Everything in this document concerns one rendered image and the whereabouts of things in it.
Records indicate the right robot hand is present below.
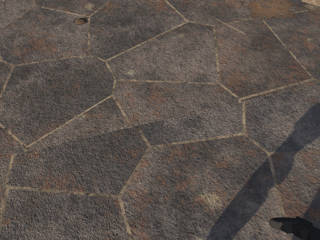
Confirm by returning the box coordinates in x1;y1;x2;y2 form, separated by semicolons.
269;216;320;240

